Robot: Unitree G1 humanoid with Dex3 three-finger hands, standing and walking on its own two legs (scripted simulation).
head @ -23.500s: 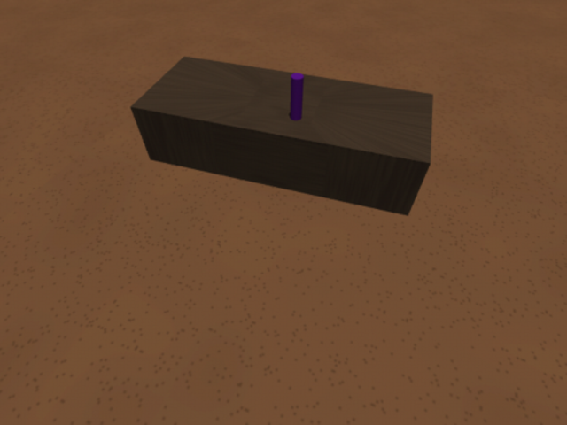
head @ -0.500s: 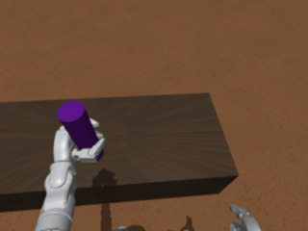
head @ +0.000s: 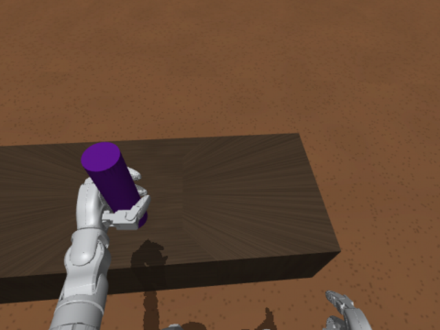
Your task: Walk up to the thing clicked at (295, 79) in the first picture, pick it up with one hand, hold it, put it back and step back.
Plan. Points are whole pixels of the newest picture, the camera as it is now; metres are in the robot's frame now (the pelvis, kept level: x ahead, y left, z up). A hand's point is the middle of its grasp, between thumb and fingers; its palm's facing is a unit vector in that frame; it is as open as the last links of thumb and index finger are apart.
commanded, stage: hold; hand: left
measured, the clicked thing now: (120, 192) +0.34 +0.18 +0.07
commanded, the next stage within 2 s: crouch in 0.48 s
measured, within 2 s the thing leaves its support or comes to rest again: neither
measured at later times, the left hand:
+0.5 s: hand (130, 200) +0.34 +0.17 +0.04, palm faces +0.07 -1.00 +0.00, open 7.4 cm
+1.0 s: hand (137, 209) +0.37 +0.18 -0.04, palm faces +0.07 -1.00 +0.00, open 7.4 cm
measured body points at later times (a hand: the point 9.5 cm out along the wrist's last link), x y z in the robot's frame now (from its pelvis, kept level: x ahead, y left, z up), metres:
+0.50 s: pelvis +0.00 +0.00 +0.00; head +0.04 +0.01 +0.45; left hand +0.33 +0.22 +0.05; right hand +0.13 -0.25 -0.11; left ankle +0.02 +0.13 -0.71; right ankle -0.01 -0.13 -0.71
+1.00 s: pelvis -0.02 +0.00 -0.05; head +0.08 +0.02 +0.39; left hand +0.36 +0.23 -0.04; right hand +0.09 -0.26 -0.16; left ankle +0.02 +0.13 -0.71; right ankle -0.01 -0.13 -0.71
